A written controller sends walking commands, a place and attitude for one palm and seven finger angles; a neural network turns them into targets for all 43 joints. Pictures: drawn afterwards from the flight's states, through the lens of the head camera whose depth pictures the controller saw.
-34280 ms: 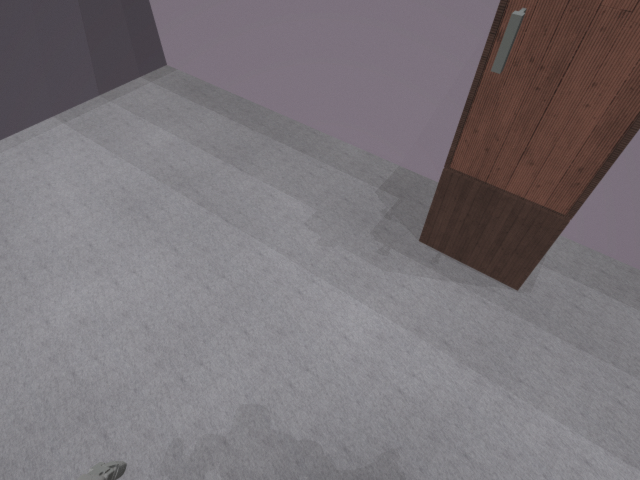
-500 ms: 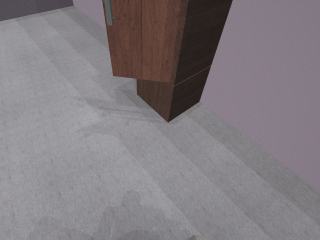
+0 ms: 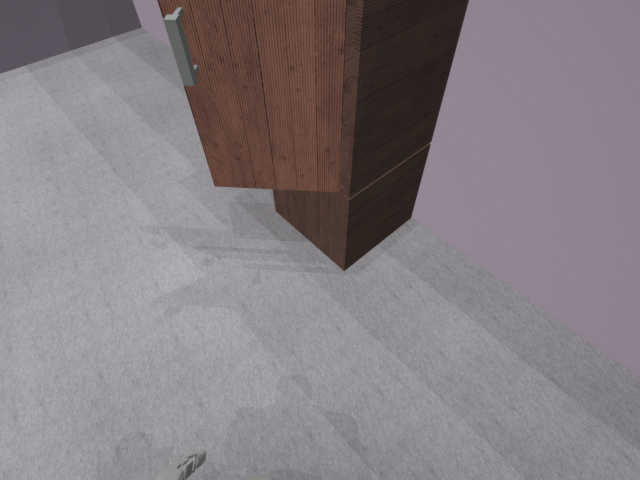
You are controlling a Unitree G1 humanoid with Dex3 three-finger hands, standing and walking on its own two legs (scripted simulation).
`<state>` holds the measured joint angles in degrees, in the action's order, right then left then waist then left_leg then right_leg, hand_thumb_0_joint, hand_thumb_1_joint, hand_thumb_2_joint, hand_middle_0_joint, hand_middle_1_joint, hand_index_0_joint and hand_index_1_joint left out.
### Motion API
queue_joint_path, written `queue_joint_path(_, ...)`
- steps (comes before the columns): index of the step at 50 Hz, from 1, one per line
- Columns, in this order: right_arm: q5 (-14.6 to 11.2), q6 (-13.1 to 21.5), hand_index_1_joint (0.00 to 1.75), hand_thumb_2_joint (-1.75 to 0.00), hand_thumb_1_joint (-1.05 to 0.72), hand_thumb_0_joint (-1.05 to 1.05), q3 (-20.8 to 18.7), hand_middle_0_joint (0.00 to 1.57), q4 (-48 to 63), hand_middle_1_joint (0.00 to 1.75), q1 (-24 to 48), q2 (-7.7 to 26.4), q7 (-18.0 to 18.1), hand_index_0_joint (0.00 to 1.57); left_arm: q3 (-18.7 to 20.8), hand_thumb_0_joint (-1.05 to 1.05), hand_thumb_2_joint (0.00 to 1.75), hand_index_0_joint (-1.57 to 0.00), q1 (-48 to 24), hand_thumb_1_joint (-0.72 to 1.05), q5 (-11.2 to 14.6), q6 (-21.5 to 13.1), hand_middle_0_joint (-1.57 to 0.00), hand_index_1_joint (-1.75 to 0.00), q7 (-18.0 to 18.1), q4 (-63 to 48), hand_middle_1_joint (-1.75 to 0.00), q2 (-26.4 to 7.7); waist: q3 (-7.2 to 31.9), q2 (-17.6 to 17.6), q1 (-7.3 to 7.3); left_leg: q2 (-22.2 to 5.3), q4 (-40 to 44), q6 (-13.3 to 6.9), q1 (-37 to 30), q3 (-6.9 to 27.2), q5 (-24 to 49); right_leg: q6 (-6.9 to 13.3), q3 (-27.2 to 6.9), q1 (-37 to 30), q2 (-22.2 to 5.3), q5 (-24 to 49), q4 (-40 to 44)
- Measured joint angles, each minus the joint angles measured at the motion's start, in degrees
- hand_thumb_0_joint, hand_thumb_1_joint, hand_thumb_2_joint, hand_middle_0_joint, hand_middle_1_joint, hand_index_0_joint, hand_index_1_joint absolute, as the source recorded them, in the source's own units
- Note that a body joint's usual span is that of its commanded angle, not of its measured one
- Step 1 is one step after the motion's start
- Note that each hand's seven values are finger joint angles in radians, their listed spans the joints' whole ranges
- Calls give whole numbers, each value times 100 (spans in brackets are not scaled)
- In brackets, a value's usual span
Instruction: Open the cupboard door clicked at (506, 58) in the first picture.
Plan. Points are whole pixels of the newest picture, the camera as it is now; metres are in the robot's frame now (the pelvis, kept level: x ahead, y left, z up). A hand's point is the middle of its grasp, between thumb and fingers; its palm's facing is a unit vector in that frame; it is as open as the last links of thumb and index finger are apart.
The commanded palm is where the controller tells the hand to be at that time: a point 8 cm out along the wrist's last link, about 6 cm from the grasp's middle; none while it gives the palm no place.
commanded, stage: take the last steps up to it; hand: left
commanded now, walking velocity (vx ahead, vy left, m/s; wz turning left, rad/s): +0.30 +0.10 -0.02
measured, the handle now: (184, 47) +0.89 +0.29 +0.09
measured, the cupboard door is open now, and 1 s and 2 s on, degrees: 43 43 43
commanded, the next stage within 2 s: come to a stop and stand still in 0.58 s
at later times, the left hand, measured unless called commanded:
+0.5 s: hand (147, 457) +0.18 +0.26 -0.17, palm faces +0.05 -0.98 -0.17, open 7.4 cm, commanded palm none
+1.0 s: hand (185, 320) +0.40 +0.26 -0.17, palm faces -0.02 -0.98 -0.20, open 7.3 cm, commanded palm none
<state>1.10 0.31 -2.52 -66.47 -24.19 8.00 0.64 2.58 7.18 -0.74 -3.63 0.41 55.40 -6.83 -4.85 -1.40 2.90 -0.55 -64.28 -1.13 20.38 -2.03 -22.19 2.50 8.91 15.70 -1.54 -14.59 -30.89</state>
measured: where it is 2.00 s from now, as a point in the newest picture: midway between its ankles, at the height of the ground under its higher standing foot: (301, 453)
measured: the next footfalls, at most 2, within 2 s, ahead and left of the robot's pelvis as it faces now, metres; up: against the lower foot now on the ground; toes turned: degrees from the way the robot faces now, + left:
left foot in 0.30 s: +0.25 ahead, +0.18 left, +0.00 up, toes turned +6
right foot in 0.72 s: +0.34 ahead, -0.03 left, +0.00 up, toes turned -10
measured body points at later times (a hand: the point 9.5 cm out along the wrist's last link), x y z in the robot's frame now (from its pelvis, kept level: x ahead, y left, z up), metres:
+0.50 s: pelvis +0.19 +0.09 +0.01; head +0.21 +0.10 +0.46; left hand +0.18 +0.32 -0.16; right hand +0.27 -0.15 -0.13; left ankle +0.21 +0.17 -0.73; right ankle +0.16 -0.04 -0.66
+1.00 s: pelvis +0.30 +0.08 +0.00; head +0.34 +0.08 +0.45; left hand +0.40 +0.31 -0.15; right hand +0.30 -0.14 -0.16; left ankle +0.33 +0.20 -0.73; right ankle +0.30 -0.03 -0.73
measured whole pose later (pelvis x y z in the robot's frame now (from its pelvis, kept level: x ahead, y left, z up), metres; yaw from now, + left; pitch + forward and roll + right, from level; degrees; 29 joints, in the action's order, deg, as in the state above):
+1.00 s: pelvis +0.30 +0.08 +0.00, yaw -3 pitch -1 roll +0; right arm 0.4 -1.8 -2.2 -62.2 -13.4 8.3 1.6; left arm 2.7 7.0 -0.5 0.7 2.1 59.3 -9.4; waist -5.3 0.5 1.4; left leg -2.3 -30.8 2.0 15.8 -4.2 -12.5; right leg 0.8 6.7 14.4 -2.6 -16.5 -32.0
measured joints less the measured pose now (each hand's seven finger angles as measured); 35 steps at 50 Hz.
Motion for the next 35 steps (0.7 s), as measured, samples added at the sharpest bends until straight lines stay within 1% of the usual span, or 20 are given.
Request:
queue_joint_path(2,25,-6,30,-90,-90,1,-45,20,173,30,264,35,-30,20,181,-2,90,-20,217,94,82,-87,-20,-30,101,65,-30,-34,74,41,-50,-254,234,109,485,13,332,-4,19,-245,22,96,399)
queue_joint_path(4,40,13,30,-90,-91,1,-88,19,343,30,521,66,-64,20,236,-3,90,-20,390,96,36,-123,-20,-30,104,165,-30,-186,152,89,-128,-438,743,205,785,5,609,-16,18,-463,15,152,718)
queue_joint_path(6,42,32,30,-90,-91,1,-116,19,502,30,785,116,-102,20,216,-3,90,-20,571,97,0,-108,-20,-30,57,321,-30,-299,210,121,-200,-541,1330,278,925,-31,838,-67,-2,-660,-18,149,929)
queue_joint_path(8,37,52,30,-90,-91,0,-132,19,637,30,1047,170,-145,20,182,-3,90,-20,755,96,-29,-79,-20,-30,14,488,-30,-358,239,148,-289,-564,1905,315,925,-84,967,-148,-37,-840,-77,81,1030)
queue_joint_path(10,32,75,30,-90,-91,0,-137,19,748,30,1289,221,-188,19,152,-2,90,-20,936,95,-50,-37,-20,-30,-21,638,-30,-380,252,170,-387,-524,2377,318,836,-149,1032,-251,-65,-1005,-152,-48,1042)
queue_joint_path(12,28,99,30,-90,-91,0,-130,19,841,30,1508,264,-221,19,133,-1,90,-20,1122,94,-65,10,-20,-30,-40,759,-30,-383,251,202,-496,-445,2772,293,657,-232,1021,-371,-97,-1152,-240,-229,973)
queue_joint_path(14,30,156,30,-90,-91,0,-105,19,935,30,1679,301,-234,19,127,-1,90,-20,1323,93,-65,70,-20,-30,-48,860,-30,-372,253,236,-574,-335,3256,253,334,-347,1059,-509,-141,-1245,-346,-495,755)
queue_joint_path(15,39,216,30,-90,-91,0,-84,19,999,30,1738,335,-231,20,123,0,90,-20,1442,93,-60,104,-20,-30,-54,891,-30,-355,266,225,-597,-298,3506,190,132,-396,1089,-540,-186,-1200,-389,-703,473)
queue_joint_path(16,68,289,30,-90,-91,0,-79,19,1060,30,1805,354,-208,20,120,0,90,-20,1510,92,-47,153,-20,-30,-62,921,-30,-337,248,214,-585,-281,3467,81,127,-426,1493,-471,-206,-1020,-451,-945,-69)
queue_joint_path(17,85,336,30,-90,-91,0,-71,19,1109,30,1867,327,-167,20,110,0,90,-20,1502,92,-40,219,-20,-30,-63,953,-30,-348,182,272,-578,-236,3206,-16,166,-488,1442,-379,-350,-732,-500,-1206,-857)
queue_joint_path(18,92,363,30,-90,-91,0,-48,19,1143,30,1888,287,-131,20,102,0,90,-20,1469,92,-39,276,-20,-30,-56,970,-30,-362,138,327,-581,-198,3053,-90,144,-551,1238,-293,-506,-383,-489,-1365,-1697)
queue_joint_path(19,89,369,30,-90,-91,0,-22,19,1165,30,1869,245,-100,20,101,0,90,-20,1421,92,-38,317,-20,-30,-51,973,-30,-371,128,363,-583,-167,3032,-139,77,-602,1056,-234,-597,-27,-459,-1347,-2426)
queue_joint_path(20,83,366,30,-90,-91,0,1,19,1167,30,1823,199,-71,20,106,1,90,-20,1356,92,-44,339,-20,-30,-56,960,-30,-375,129,388,-581,-133,3109,-166,-21,-643,952,-202,-627,298,-439,-1209,-2963)
queue_joint_path(21,79,366,30,-90,-91,0,25,19,1146,30,1758,153,-45,20,113,1,90,-20,1278,92,-55,349,-20,-30,-67,929,-30,-375,133,404,-576,-97,3249,-168,-140,-673,928,-192,-619,574,-433,-1038,-3291)
queue_joint_path(23,67,372,30,-90,-91,0,70,19,1045,30,1587,70,-8,20,112,1,90,-20,1113,92,-69,339,-20,-30,-88,818,-30,-354,151,401,-568,-32,3599,-162,-399,-718,1011,-207,-561,994,-434,-725,-3470)
queue_joint_path(25,9,397,30,-90,-93,-1,-10,20,964,30,1399,56,74,20,104,1,90,-20,969,92,-70,321,-20,-30,-95,678,-30,-297,191,367,-536,30,3935,-203,-649,-760,1059,-234,-515,1253,-434,-505,-3221)
queue_joint_path(28,35,374,30,-90,-95,-2,-23,20,814,30,1136,155,76,20,99,1,90,-20,735,92,-90,317,-20,-30,-63,525,-30,-229,229,312,-442,97,4284,-221,-978,-805,1060,-268,-430,1335,-427,-258,-2396)
queue_joint_path(32,61,281,30,-90,-94,-1,13,20,557,30,770,187,57,20,103,2,90,-20,443,94,-79,321,-20,-30,-65,411,-30,-325,214,268,-295,133,4335,-157,-1279,-825,836,-259,-370,1050,-352,-142,-1272)
queue_joint_path(35,52,199,30,-90,-92,-1,41,20,349,30,496,176,57,20,77,1,90,-20,300,94,-77,266,-20,-30,-84,338,-30,-358,195,211,-212,102,4000,-60,-1384,-826,457,-220,-312,545,-243,95,-421)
